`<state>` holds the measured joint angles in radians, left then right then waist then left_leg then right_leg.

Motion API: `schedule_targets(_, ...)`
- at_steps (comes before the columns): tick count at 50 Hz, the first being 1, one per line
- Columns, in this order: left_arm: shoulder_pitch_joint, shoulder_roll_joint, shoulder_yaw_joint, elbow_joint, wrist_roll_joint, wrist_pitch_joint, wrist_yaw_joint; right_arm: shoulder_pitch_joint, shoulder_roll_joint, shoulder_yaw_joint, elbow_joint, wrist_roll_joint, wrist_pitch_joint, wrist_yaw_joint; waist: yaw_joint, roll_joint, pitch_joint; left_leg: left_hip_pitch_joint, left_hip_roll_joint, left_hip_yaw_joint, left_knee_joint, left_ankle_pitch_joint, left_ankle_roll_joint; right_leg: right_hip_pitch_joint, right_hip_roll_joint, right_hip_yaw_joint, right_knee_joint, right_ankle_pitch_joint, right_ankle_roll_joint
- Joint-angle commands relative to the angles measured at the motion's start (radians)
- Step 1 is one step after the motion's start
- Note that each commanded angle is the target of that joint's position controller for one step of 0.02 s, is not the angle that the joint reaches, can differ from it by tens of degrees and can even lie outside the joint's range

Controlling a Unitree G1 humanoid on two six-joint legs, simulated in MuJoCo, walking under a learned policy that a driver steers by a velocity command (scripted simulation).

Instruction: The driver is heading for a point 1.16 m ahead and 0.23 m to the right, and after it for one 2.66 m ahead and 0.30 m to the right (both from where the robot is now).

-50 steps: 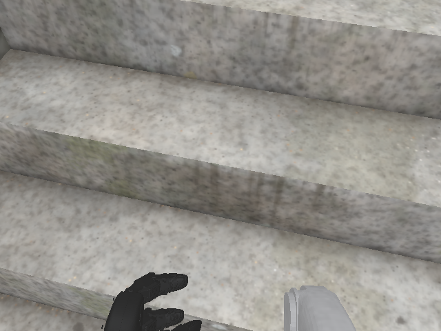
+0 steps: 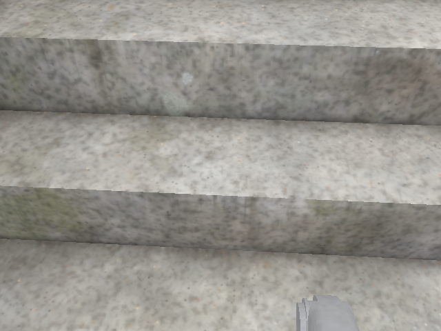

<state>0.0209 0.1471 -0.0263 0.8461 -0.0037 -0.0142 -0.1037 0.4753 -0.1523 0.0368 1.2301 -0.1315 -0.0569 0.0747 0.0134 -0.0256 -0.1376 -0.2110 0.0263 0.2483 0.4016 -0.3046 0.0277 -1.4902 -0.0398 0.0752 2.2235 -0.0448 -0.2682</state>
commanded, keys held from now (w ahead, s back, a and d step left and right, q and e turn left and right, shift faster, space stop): w+e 0.48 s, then w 0.52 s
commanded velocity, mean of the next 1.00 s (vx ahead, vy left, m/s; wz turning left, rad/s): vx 0.50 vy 0.00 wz -0.40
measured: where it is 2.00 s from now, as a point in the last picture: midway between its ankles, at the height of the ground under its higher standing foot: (351, 23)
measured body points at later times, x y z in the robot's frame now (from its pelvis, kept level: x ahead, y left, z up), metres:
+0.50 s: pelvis +0.24 +0.00 +0.20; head +0.23 +0.01 +0.65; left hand +0.19 +0.19 +0.04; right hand +0.39 -0.24 +0.10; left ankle +0.39 +0.09 -0.29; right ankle +0.16 -0.11 -0.54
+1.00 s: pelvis +0.46 -0.02 +0.40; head +0.45 -0.01 +0.85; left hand +0.70 +0.07 +0.29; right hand +0.28 -0.11 +0.25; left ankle +0.41 +0.09 -0.34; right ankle +0.53 -0.21 +0.01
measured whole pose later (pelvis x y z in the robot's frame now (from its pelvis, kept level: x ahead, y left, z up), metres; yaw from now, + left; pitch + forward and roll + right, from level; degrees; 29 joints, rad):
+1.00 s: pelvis +0.46 -0.02 +0.40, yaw -22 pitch +5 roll -1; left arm 0.06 0.13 -0.07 0.88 0.02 0.02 -0.05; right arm 0.55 -0.06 0.06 1.23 -0.15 -0.09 0.07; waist -0.06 0.01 -0.14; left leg -0.16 0.01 0.12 0.42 -0.35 0.05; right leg -1.55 -0.03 0.06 2.08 0.02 -0.26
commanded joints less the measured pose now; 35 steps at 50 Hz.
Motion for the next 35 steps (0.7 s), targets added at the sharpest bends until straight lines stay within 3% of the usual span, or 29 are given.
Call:
schedule_targets(1,-0.274,0.112,-0.008,-0.171,0.000,0.046,0.024,-0.209,-0.113,-0.007,-0.150,0.022,-0.027,0.037,0.049,0.100,0.033,-0.337,0.172,0.005,-0.460,0.401,0.203,0.439,-0.026,-0.168,-0.494,-0.251,0.001)
schedule_targets(2,-0.355,0.101,-0.023,-0.231,0.007,0.102,0.014,-0.076,-0.192,-0.021,-0.078,0.030,-0.018,0.071,0.067,0.175,0.012,-0.326,0.243,-0.065,-0.448,1.054,0.295,0.571,0.038,-0.241,-0.626,-0.322,0.015)
schedule_targets(3,-0.264,0.083,-0.016,-0.192,0.001,0.111,-0.010,-0.067,-0.258,-0.029,-0.101,0.048,-0.057,0.078,0.105,0.200,-0.017,-0.158,0.293,-0.034,-0.325,1.718,0.293,0.603,0.075,-0.304,-0.654,-0.299,0.059)
schedule_targets(4,-0.077,0.057,-0.028,-0.150,0.022,0.123,-0.021,-0.090,-0.344,-0.054,-0.095,0.071,-0.069,0.071,0.175,0.239,-0.091,0.136,0.363,-0.027,-0.207,2.048,0.298,0.560,0.090,-0.248,-0.802,-0.271,0.066)
schedule_targets(5,0.024,0.077,-0.016,-0.129,0.029,0.108,-0.017,-0.092,-0.350,-0.072,-0.105,0.094,-0.076,0.067,0.177,0.253,-0.118,0.373,0.384,-0.026,-0.083,2.153,0.302,0.518,0.160,-0.277,-0.996,-0.328,0.083)
schedule_targets(6,0.036,0.141,0.003,-0.115,0.021,0.110,-0.004,-0.040,-0.339,-0.072,-0.089,0.080,-0.061,0.085,0.141,0.283,-0.181,0.413,0.355,-0.035,0.025,2.325,0.330,0.608,0.229,-0.278,-1.102,-0.307,0.059)
schedule_targets(7,0.186,0.177,0.021,-0.053,0.007,0.122,0.021,0.050,-0.261,-0.062,-0.074,-0.008,-0.045,0.094,0.136,0.183,-0.287,0.209,0.313,-0.083,0.259,2.186,0.310,0.905,0.207,-0.073,-1.158,-0.119,0.006)
schedule_targets(8,0.423,0.214,0.042,0.045,0.002,0.126,0.048,-0.001,-0.243,-0.068,-0.091,-0.033,-0.020,0.119,0.216,0.092,-0.320,-0.101,0.230,-0.154,0.470,1.777,0.297,1.182,0.162,0.197,-1.379,-0.210,-0.033)
schedule_targets(9,0.489,0.269,0.061,0.088,0.049,0.113,0.044,-0.120,-0.151,-0.082,-0.095,0.018,0.017,0.147,0.222,-0.142,-0.135,-0.498,-0.005,-0.207,1.008,0.638,0.198,1.140,0.020,0.581,-1.728,-0.460,-0.112)
schedule_targets(10,0.451,0.233,0.060,0.113,0.065,0.102,0.042,-0.094,-0.093,-0.066,-0.094,0.064,0.024,0.136,0.172,-0.144,-0.114,-0.702,-0.034,-0.455,1.429,0.582,0.190,1.119,-0.033,0.715,-1.769,-0.663,-0.071)
schedule_targets(11,0.398,0.169,0.048,0.166,0.078,0.070,0.038,-0.145,-0.048,-0.055,-0.121,0.068,0.019,0.102,0.110,-0.151,-0.006,-0.910,-0.110,-0.579,1.625,0.570,0.210,1.102,-0.015,0.654,-1.737,-0.668,-0.028)
schedule_targets(12,0.375,0.079,0.028,0.214,0.075,0.037,0.037,-0.217,-0.040,-0.048,-0.168,0.052,0.013,0.070,0.067,-0.020,0.019,-1.021,-0.137,-0.599,1.686,0.504,0.217,1.134,-0.005,0.600,-1.733,-0.583,-0.008)
schedule_targets(14,0.231,0.010,0.001,0.238,0.035,-0.029,0.027,-0.287,-0.027,-0.030,-0.252,0.046,0.000,0.017,-0.071,0.010,0.014,-1.079,-0.073,-0.511,1.709,0.337,0.209,1.102,0.013,0.367,-1.709,-0.264,0.030)
schedule_targets(16,0.183,0.029,0.003,0.229,0.049,-0.054,0.017,-0.286,-0.051,-0.022,-0.276,0.057,0.011,-0.007,-0.114,0.032,0.024,-1.095,-0.020,-0.363,1.689,0.227,0.173,1.028,0.030,0.208,-1.752,-0.094,0.049)
schedule_targets(19,0.311,0.063,0.012,0.232,0.085,-0.068,0.044,-0.428,-0.054,0.000,-0.337,0.096,0.004,-0.024,-0.039,-0.073,0.005,-1.095,-0.035,-0.286,1.911,0.034,0.145,0.946,0.013,0.286,-1.843,-0.257,0.027)
schedule_targets(22,0.453,0.074,0.003,0.270,0.117,-0.085,0.034,-0.593,-0.077,0.020,-0.460,0.067,0.007,-0.058,-0.003,0.058,-0.019,-1.185,0.038,-0.301,1.601,0.091,0.129,1.116,-0.027,0.357,-1.841,-0.301,0.055)
schedule_targets(23,0.454,0.101,0.014,0.250,0.113,-0.093,0.026,-0.695,-0.101,0.014,-0.513,0.090,0.017,-0.075,0.018,0.018,-0.003,-1.112,0.066,-0.278,1.474,0.075,0.105,1.060,-0.031,0.339,-1.887,-0.194,0.046)
schedule_targets(24,0.270,0.170,0.034,0.162,0.059,-0.084,-0.004,-0.794,-0.120,0.022,-0.561,0.085,0.037,-0.071,-0.042,0.034,0.048,-0.741,0.047,-0.185,1.057,-0.239,0.068,0.779,-0.060,0.291,-2.110,-0.177,0.006)
schedule_targets(25,0.401,0.216,0.046,0.220,0.026,-0.067,-0.012,-0.878,-0.045,0.047,-0.616,0.085,0.076,-0.048,-0.027,-0.115,0.021,-0.498,0.003,-0.145,1.038,-0.321,0.017,0.637,-0.131,0.392,-2.220,-0.113,-0.076)
schedule_targets(26,0.367,0.235,0.044,0.200,0.004,-0.089,-0.027,-0.703,-0.027,0.037,-0.558,0.092,0.073,-0.017,-0.089,-0.185,0.065,-0.510,-0.047,-0.091,1.132,-0.271,-0.012,0.787,-0.206,0.367,-2.158,0.300,-0.097)
schedule_targets(27,0.317,0.289,0.064,0.177,0.003,-0.108,-0.043,-0.497,-0.136,-0.003,-0.498,0.097,0.065,-0.019,-0.161,-0.161,-0.021,-0.494,-0.098,-0.117,1.003,-0.084,0.014,1.042,-0.221,0.306,-2.019,0.988,-0.074)
schedule_targets(28,0.345,0.298,0.086,0.174,-0.004,-0.128,-0.044,-0.379,-0.216,-0.035,-0.458,0.102,0.047,-0.023,-0.157,-0.122,-0.164,-0.439,-0.120,-0.152,0.832,-0.042,0.065,1.260,-0.154,0.193,-1.795,1.403,-0.026)
schedule_targets(29,0.474,0.182,0.075,0.217,0.071,-0.136,-0.057,-0.188,-0.230,-0.045,-0.382,0.100,0.042,-0.029,-0.147,0.090,-0.348,-0.062,0.003,-0.535,0.650,0.075,0.230,1.018,-0.049,0.182,-1.473,1.320,0.028)
schedule_targets(30,0.472,0.070,0.046,0.244,0.103,-0.102,-0.067,0.027,-0.287,-0.071,-0.336,0.052,0.061,-0.036,-0.244,0.293,-0.383,0.179,0.171,-1.034,0.243,-0.252,0.344,0.707,0.095,0.195,-1.185,0.526,0.065)
schedule_targets(31,0.405,0.085,0.071,0.284,0.073,-0.066,-0.066,0.090,-0.315,-0.079,-0.305,0.032,0.060,-0.035,-0.289,0.360,-0.148,0.041,0.256,-1.416,0.000,-0.769,0.350,0.467,0.180,0.330,-0.616,0.155,0.095)
schedule_targets(32,0.303,0.102,0.077,0.236,0.009,-0.051,-0.039,-0.023,-0.305,-0.074,-0.305,0.062,0.027,-0.036,-0.205,0.353,0.068,-0.105,0.258,-1.380,-0.024,-0.886,0.286,0.273,0.165,0.327,-0.405,0.248,0.061)
schedule_targets(33,0.277,0.089,0.067,0.232,-0.005,-0.054,-0.010,-0.141,-0.210,-0.056,-0.282,0.086,0.028,-0.029,-0.122,0.276,0.117,-0.241,0.250,-1.158,0.033,-0.746,0.257,0.281,0.137,0.274,-0.273,0.269,0.023)
schedule_targets(34,0.271,0.082,0.058,0.210,0.000,-0.059,0.007,-0.232,-0.087,-0.036,-0.249,0.088,0.031,-0.030,-0.068,0.057,0.101,-0.285,0.235,-0.990,0.068,-0.600,0.236,0.294,0.133,0.265,-0.231,0.252,0.003)
schedule_targets(35,0.254,0.072,0.052,0.186,0.004,-0.057,0.016,-0.270,0.002,-0.013,-0.213,0.085,0.024,-0.036,-0.019,-0.007,0.071,-0.305,0.215,-0.858,0.082,-0.480,0.189,0.293,0.115,0.265,-0.244,0.257,-0.012)
Keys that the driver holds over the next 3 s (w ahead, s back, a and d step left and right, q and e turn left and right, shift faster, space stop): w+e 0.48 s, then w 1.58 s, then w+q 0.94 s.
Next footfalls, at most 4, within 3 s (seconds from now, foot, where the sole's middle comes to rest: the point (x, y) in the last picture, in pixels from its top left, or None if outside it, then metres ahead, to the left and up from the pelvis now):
0.10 right None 0.20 -0.11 -0.57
0.54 left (202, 302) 0.45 0.08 -0.37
1.18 right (354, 162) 0.68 -0.25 -0.17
1.66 left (300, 17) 0.94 -0.14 0.03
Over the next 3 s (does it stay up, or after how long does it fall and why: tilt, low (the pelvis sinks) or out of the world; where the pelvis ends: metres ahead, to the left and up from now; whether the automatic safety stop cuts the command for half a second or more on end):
stays up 1.35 -0.39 1.15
